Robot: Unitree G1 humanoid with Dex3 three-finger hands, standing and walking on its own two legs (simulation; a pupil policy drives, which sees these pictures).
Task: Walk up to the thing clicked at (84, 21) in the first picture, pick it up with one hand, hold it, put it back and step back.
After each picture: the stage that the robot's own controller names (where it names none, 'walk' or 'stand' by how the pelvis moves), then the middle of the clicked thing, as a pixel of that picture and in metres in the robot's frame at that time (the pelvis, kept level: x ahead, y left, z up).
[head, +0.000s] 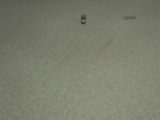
stand; (83, 19) +1.80 -0.02 -0.72
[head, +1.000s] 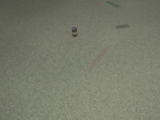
walk; (74, 31) +1.67 +0.20 -0.71
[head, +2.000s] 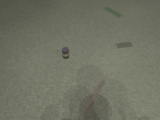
walk; (65, 53) +1.12 +0.24 -0.71
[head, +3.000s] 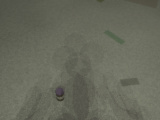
walk; (60, 94) +0.67 +0.18 -0.70
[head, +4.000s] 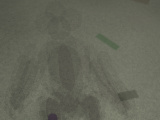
walk; out of the picture +0.41 +0.16 -0.71
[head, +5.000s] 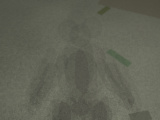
stand; out of the picture +0.33 +0.17 -0.72
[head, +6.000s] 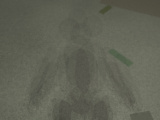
stand; out of the picture +0.32 +0.17 -0.71
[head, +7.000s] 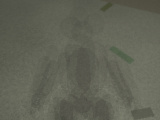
stand; out of the picture +0.34 +0.17 -0.72
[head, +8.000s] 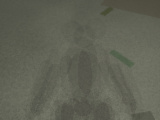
stand; out of the picture +0.34 +0.17 -0.73
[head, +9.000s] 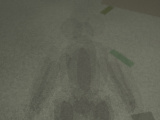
stand; out of the picture +0.32 +0.17 -0.73
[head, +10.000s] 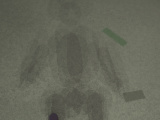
go down; (54, 119) +0.36 +0.17 -0.69
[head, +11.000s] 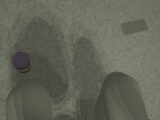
go down; (22, 63) +0.42 +0.20 -0.29
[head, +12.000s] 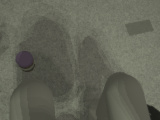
close in; (26, 62) +0.43 +0.19 -0.29
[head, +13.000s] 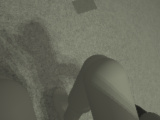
close in; out of the picture +0.42 +0.24 -0.23
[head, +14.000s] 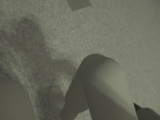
close; out of the picture +0.42 +0.25 -0.22
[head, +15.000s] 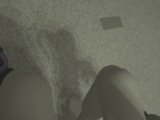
lift; out of the picture +0.35 +0.22 -0.19
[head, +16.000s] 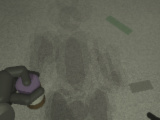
lift; (32, 92) +0.31 +0.17 -0.01
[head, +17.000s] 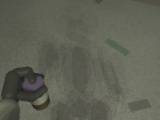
hold; (37, 93) +0.32 +0.17 -0.01
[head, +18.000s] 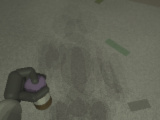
hold; (39, 93) +0.32 +0.16 -0.02
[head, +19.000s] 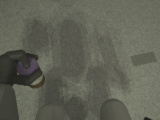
crouch; (32, 73) +0.38 +0.17 -0.10
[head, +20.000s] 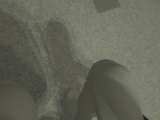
lower; out of the picture +0.42 +0.24 -0.21
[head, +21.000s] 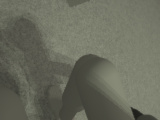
lower; out of the picture +0.42 +0.26 -0.23
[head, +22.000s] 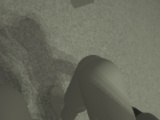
lower; out of the picture +0.42 +0.26 -0.23
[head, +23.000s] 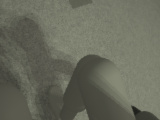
lower; out of the picture +0.42 +0.26 -0.23
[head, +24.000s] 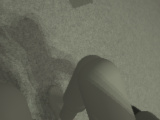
loosen; out of the picture +0.42 +0.26 -0.23
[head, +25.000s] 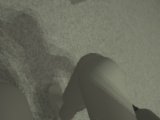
withdraw; out of the picture +0.41 +0.23 -0.23
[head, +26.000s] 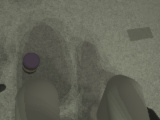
walk; (30, 63) +0.42 +0.19 -0.29
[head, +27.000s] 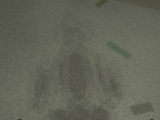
stand; out of the picture +0.34 +0.16 -0.65
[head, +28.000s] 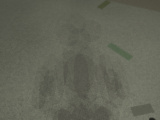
stand; out of the picture +0.35 +0.17 -0.67
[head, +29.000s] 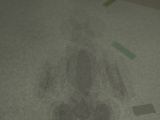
stand; out of the picture +0.35 +0.17 -0.68
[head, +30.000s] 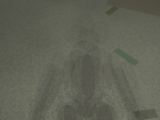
walk; out of the picture +0.36 +0.16 -0.72
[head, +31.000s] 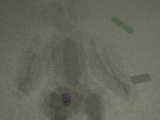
walk; (66, 99) +0.48 +0.11 -0.70
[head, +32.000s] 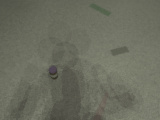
walk; (53, 72) +0.74 +0.25 -0.68
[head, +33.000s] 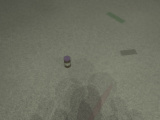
stand; (67, 61) +1.02 +0.17 -0.70
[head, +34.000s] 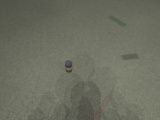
stand; (68, 66) +0.98 +0.15 -0.72
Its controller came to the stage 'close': yes
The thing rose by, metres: 0.71
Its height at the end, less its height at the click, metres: +0.00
